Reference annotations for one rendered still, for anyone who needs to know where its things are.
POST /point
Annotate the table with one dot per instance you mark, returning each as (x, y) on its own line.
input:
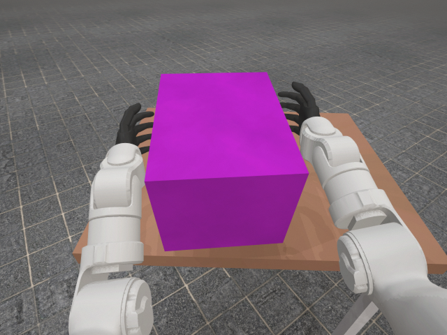
(311, 240)

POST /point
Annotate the robot right upper arm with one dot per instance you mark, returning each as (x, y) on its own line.
(385, 263)

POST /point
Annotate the left robot hand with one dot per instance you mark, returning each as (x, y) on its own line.
(128, 130)

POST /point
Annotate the carton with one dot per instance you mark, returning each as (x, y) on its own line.
(223, 167)

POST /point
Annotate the right robot forearm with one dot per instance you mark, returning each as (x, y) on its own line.
(355, 201)

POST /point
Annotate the robot left upper arm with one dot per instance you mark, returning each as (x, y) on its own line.
(121, 306)

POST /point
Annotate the right robot hand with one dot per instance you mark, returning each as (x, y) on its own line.
(306, 108)

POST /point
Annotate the left robot forearm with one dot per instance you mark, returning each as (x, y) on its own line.
(115, 210)

